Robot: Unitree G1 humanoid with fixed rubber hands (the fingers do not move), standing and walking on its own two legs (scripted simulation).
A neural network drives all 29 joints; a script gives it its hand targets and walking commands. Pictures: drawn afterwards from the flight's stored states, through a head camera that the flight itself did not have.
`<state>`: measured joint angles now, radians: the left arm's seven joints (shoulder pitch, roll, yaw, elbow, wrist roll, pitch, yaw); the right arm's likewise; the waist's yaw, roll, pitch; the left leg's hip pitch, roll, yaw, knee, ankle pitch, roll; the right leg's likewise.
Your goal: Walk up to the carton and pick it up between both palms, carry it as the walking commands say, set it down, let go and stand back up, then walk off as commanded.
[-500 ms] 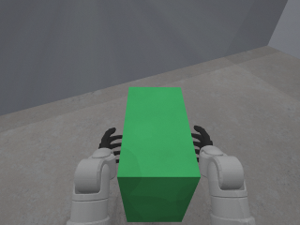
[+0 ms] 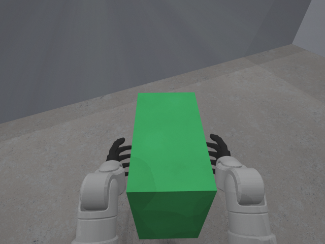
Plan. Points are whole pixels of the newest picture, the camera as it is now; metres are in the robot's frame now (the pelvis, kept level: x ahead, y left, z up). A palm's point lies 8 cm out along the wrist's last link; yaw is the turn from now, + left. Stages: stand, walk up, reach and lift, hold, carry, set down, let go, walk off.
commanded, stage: carry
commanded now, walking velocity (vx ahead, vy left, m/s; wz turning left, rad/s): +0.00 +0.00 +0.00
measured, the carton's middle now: (167, 164) +0.33 +0.00 +0.03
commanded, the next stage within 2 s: none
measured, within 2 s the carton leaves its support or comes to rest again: neither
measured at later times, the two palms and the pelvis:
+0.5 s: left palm (120, 164) +0.29 +0.11 +0.09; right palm (227, 160) +0.29 -0.14 +0.09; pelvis +0.01 -0.01 +0.00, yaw -1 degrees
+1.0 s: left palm (158, 165) +0.30 +0.02 +0.07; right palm (267, 188) +0.24 -0.22 +0.07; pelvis -0.01 -0.03 -0.02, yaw -14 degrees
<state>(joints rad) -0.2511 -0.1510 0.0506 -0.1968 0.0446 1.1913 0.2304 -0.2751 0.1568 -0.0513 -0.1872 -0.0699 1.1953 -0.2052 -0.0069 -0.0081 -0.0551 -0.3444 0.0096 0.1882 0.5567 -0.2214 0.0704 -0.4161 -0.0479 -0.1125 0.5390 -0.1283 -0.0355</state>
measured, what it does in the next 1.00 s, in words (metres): stands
